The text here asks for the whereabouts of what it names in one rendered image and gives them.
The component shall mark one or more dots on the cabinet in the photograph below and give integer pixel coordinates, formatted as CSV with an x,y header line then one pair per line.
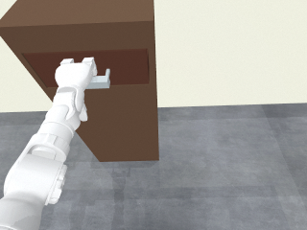
x,y
122,120

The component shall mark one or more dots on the handle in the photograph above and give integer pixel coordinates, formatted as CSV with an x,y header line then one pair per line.
x,y
100,82

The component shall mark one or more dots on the drawer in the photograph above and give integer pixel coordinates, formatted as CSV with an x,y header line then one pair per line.
x,y
127,66

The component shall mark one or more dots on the left robot upper arm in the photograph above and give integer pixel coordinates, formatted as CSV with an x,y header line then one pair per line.
x,y
36,182

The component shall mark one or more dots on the robot left forearm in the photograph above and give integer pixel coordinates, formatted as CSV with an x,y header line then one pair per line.
x,y
57,130

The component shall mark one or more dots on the left robot hand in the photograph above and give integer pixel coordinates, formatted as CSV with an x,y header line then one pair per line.
x,y
80,74

